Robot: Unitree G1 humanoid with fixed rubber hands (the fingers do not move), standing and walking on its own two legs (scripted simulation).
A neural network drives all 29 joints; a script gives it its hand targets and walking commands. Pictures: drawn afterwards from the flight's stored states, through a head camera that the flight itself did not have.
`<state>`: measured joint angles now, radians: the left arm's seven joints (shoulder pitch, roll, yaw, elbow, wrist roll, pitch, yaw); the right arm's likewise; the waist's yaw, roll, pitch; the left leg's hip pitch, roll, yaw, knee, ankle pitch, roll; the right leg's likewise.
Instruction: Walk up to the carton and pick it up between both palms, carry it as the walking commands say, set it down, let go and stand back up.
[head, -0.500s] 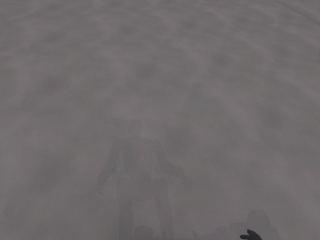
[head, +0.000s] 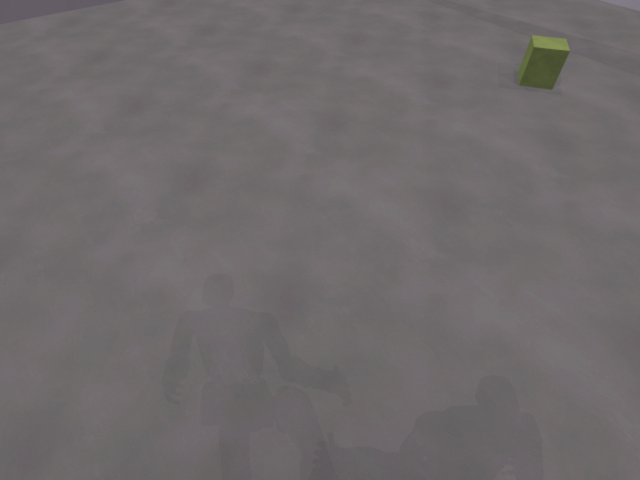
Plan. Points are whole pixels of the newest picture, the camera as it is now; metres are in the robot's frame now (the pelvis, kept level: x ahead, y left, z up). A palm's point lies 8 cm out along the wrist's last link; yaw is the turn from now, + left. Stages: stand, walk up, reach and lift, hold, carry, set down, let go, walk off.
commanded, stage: walk up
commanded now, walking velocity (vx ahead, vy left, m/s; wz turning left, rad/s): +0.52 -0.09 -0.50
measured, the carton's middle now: (542, 62) +2.68 -1.43 -0.65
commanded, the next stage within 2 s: none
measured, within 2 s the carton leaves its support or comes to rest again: neither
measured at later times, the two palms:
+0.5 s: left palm (241, 301) +0.45 +0.16 -0.12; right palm out of the picture +0.04 -0.23 -0.11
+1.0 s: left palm (262, 286) +0.49 +0.12 -0.12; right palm (535, 257) +0.54 -0.39 -0.10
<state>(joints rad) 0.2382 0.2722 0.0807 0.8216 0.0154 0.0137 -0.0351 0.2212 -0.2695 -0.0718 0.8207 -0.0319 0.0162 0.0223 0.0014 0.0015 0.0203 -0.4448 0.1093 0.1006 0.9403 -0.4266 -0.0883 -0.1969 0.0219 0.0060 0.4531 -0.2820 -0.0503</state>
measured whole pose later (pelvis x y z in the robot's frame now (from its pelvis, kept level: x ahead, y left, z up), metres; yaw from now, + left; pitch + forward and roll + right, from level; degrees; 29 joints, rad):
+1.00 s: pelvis +0.45 -0.12 +0.00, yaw -21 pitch +0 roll +1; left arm 0.45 0.19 0.04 0.95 0.03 -0.07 -0.01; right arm 0.06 -0.23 -0.04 0.82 -0.02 -0.01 0.03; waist 0.08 0.01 0.03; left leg -0.55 0.11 0.08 0.69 -0.11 -0.06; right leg -0.04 0.06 0.00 0.31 -0.27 -0.07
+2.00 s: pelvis +0.85 -0.35 -0.01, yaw -26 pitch +1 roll -1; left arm 0.52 0.20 0.04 1.07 0.03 -0.08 0.00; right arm -0.04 -0.22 -0.03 0.86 -0.02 -0.04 0.05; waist 0.12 0.00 0.03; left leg -0.44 0.09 0.13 0.55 -0.16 -0.03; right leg 0.02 -0.04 -0.09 0.31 -0.34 0.03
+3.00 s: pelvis +1.22 -0.58 +0.00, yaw -26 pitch +0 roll +0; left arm 0.51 0.19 0.05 1.08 0.03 -0.08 0.00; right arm 0.00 -0.22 -0.03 0.92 -0.02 -0.02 0.06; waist 0.09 0.01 0.04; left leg -0.50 0.11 0.13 0.59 -0.11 -0.04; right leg 0.03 -0.09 -0.14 0.27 -0.30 0.06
